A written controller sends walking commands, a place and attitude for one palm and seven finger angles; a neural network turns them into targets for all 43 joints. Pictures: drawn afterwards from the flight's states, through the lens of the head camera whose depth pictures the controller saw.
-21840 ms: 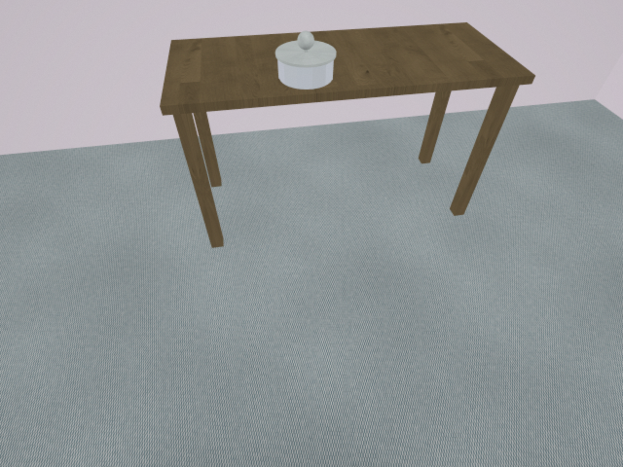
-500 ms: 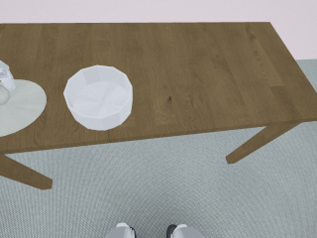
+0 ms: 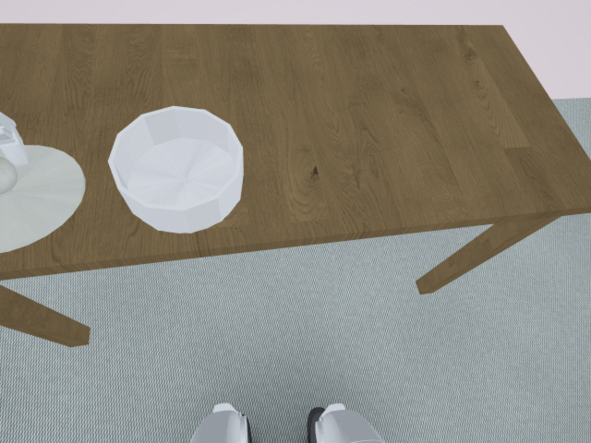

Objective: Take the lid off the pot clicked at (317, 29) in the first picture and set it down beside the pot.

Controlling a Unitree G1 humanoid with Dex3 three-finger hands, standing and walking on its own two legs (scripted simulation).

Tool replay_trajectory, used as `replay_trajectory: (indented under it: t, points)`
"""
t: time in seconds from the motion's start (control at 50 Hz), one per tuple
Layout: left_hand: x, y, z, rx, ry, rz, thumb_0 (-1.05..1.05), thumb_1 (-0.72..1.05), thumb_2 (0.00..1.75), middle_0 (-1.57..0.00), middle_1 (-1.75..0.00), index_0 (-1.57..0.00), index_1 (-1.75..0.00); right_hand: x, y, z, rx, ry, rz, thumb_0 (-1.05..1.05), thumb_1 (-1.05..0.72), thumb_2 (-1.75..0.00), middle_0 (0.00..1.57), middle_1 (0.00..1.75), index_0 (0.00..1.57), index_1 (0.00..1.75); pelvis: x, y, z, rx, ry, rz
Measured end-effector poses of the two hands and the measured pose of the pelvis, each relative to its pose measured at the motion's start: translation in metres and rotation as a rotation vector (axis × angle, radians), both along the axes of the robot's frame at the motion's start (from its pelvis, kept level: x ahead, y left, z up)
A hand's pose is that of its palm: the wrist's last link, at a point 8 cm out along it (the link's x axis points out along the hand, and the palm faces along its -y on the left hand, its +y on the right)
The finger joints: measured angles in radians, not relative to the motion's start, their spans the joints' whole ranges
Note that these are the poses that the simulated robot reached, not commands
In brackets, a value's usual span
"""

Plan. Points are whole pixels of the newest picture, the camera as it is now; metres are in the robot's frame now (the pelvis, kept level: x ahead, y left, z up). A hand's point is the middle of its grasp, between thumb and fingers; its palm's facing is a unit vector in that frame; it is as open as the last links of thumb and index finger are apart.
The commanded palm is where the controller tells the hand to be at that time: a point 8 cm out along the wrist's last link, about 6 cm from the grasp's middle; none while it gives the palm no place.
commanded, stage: lower the lid onto the table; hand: left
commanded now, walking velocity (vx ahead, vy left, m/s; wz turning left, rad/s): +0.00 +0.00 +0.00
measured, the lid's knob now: out of the picture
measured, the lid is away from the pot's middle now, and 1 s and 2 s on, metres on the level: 0.24 0.24 0.24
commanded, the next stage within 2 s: open the fingers wide in 0.08 s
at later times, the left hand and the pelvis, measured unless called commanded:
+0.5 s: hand out of the picture +0.43 +0.36 +0.04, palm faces -0.47 -0.14 -0.87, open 8.0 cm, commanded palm +0.46 +0.36 +0.10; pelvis +0.00 +0.00 +0.00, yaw +0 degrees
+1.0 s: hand out of the picture +0.44 +0.35 +0.04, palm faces -0.48 -0.13 -0.87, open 9.7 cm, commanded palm +0.47 +0.36 +0.10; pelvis -0.01 -0.01 +0.00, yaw +0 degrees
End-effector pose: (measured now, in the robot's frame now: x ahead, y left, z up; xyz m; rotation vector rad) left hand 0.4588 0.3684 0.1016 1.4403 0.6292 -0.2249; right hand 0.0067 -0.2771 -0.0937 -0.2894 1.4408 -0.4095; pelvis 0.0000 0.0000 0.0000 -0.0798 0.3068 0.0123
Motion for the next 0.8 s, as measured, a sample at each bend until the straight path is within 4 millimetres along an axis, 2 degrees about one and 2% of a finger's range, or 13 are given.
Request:
replay_trajectory:
  t: [0.18,0.26,0.44,0.6,0.8]
  points:
    - [0.004,0.001,-0.006,0.004,-0.021,0.009,0.01,0.16,0.84,-0.60,-0.93,-0.62,-0.97,-0.010,-0.001,-0.002,-0.011,0.019,-0.009,0.01,-0.90,-0.90,0.20,0.30,0.20,0.30,-0.002,0.000,-0.005,-0.004,0.017,-0.002]
    - [-0.003,-0.002,-0.010,0.012,-0.041,-0.003,0.01,0.16,0.84,-0.59,-0.94,-0.61,-0.97,-0.011,0.000,-0.003,0.018,0.024,-0.021,0.01,-0.90,-0.90,0.20,0.30,0.20,0.30,-0.001,0.000,-0.004,-0.001,0.015,-0.008]
    - [-0.019,0.000,-0.011,0.005,-0.039,0.021,0.00,0.21,0.81,-0.56,-0.94,-0.59,-0.98,0.004,0.000,-0.005,0.034,-0.013,-0.001,0.01,-0.90,-0.90,0.20,0.30,0.20,0.30,-0.004,-0.002,-0.003,0.002,-0.010,0.003]
    - [-0.027,-0.001,-0.002,0.014,-0.054,0.023,0.00,0.28,0.78,-0.55,-0.98,-0.57,-1.00,0.019,-0.004,-0.005,0.030,-0.057,0.031,0.01,-0.90,-0.90,0.20,0.30,0.20,0.30,-0.006,-0.004,-0.002,0.006,-0.024,0.011]
    - [-0.028,-0.005,0.000,0.033,-0.026,0.022,0.00,0.27,0.71,-0.50,-0.99,-0.51,-1.00,0.018,-0.009,-0.008,0.028,-0.061,0.042,0.01,-0.90,-0.90,0.20,0.30,0.20,0.30,-0.009,-0.008,-0.003,0.013,-0.024,0.012]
